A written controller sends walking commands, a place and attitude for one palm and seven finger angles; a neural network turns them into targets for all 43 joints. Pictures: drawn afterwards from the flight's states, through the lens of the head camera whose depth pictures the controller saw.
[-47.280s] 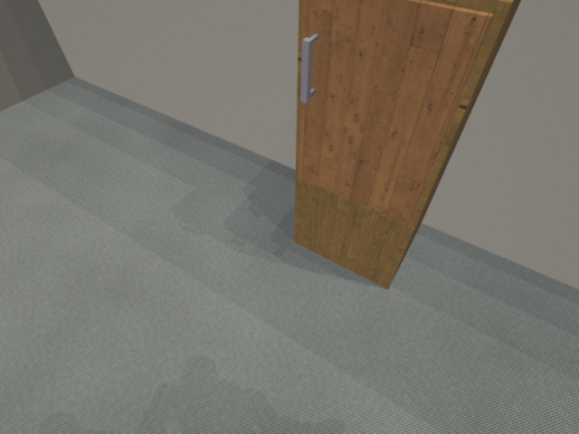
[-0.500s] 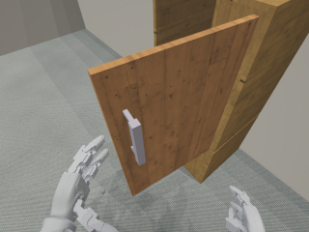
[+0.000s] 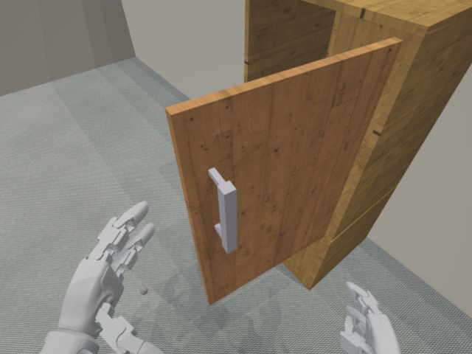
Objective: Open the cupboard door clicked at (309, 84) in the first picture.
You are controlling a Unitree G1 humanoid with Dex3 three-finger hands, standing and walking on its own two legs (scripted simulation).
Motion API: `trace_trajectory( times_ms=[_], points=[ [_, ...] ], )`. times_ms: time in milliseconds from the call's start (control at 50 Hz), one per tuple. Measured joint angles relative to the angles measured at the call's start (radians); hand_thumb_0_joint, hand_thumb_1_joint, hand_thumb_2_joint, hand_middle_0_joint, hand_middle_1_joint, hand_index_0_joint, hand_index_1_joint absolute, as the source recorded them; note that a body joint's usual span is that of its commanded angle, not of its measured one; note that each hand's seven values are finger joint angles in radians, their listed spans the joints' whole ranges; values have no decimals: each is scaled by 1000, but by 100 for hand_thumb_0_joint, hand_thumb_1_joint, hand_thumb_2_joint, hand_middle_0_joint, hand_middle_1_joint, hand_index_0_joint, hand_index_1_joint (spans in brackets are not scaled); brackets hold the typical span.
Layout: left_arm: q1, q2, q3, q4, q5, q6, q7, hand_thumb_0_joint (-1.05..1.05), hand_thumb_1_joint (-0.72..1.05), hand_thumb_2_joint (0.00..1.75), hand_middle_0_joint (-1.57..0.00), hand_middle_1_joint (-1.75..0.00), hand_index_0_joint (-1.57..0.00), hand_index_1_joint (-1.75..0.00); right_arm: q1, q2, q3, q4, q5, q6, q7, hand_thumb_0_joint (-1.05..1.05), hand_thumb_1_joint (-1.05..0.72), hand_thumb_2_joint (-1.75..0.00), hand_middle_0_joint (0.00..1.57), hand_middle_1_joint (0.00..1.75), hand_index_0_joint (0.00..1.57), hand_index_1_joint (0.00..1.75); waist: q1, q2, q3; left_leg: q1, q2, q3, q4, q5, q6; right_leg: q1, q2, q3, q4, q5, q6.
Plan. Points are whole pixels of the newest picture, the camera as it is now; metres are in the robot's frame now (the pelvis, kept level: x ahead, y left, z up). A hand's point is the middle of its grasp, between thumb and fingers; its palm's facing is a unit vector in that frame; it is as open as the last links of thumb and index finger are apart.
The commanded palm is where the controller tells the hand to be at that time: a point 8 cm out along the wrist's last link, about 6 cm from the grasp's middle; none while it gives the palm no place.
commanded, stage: draw the hand back to the body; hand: left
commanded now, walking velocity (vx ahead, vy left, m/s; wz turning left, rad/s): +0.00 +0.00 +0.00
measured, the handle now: (222, 212) +0.31 +0.05 +0.11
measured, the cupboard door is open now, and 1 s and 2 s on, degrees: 82 82 82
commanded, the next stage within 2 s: step back with the hand held close in 1.32 s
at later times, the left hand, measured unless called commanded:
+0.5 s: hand (77, 272) +0.18 +0.21 +0.16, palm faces +0.28 -0.91 -0.32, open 14.3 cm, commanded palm +0.14 +0.25 +0.18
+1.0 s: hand (29, 225) +0.21 +0.25 +0.21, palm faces +0.47 -0.79 -0.40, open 8.4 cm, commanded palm +0.16 +0.29 +0.22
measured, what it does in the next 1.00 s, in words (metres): stands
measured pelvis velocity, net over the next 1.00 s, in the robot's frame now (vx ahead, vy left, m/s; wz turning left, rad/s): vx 0.02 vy -0.01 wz -0.01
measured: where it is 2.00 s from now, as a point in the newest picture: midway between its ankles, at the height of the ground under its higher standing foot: outside the picture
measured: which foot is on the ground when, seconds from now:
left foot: down 0.00-1.00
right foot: down 0.00-1.00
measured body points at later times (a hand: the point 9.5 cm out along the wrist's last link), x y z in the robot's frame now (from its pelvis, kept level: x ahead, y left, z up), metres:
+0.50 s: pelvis +0.00 +0.00 +0.03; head -0.01 -0.01 +0.48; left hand +0.16 +0.25 +0.17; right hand +0.19 -0.21 -0.03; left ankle -0.01 +0.11 -0.69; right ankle +0.02 -0.13 -0.69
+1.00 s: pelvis +0.02 -0.01 +0.05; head +0.01 -0.03 +0.50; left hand +0.18 +0.29 +0.23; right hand +0.21 -0.23 -0.03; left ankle -0.01 +0.11 -0.69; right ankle +0.02 -0.13 -0.69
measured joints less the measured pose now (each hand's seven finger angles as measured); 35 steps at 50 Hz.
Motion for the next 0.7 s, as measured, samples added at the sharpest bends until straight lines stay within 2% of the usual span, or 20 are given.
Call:
trace_trajectory(
  times_ms=[260,300,340,420,520,700],
  points=[
    [-15,43,91,-28,-46,75,-50,-2,-46,32,-15,-30,-16,-30,-8,-20,12,42,8,-43,-11,2,-90,-90,20,30,20,30,18,3,7,79,-4,-8,-63,27,6,91,-3,-8,-79,31,7],
    [-21,70,88,-44,24,91,26,-2,-43,33,-16,-30,-16,-30,-8,-14,10,44,-1,-40,-27,2,-90,-90,20,30,20,30,30,-3,10,102,-3,-2,-86,36,5,109,-2,-2,-97,39,6],
    [-12,78,91,-57,78,99,118,-2,-39,35,-16,-30,-16,-30,-12,-6,9,46,-10,-35,-38,2,-90,-90,20,30,20,30,30,-4,20,129,-2,2,-117,48,4,135,-1,1,-125,52,6],
    [2,71,102,-59,136,104,228,-1,-28,40,-16,-30,-17,-30,-17,1,10,60,-22,-25,-46,2,-90,-90,20,30,20,30,32,-4,44,183,-4,5,-181,79,4,186,-2,4,-185,80,6],
    [-13,74,119,-31,161,93,281,-1,-12,46,-17,-30,-17,-30,-26,0,11,105,-30,-21,-49,2,-90,-90,20,30,20,30,42,1,76,247,-9,7,-256,113,5,247,-7,5,-251,108,6],
    [-57,95,193,10,163,65,301,-1,18,60,-18,-30,-18,-30,-56,1,3,177,-37,-20,-46,2,-90,-90,20,30,20,30,49,8,109,345,-11,14,-370,158,1,331,-7,11,-339,140,2]
  ],
)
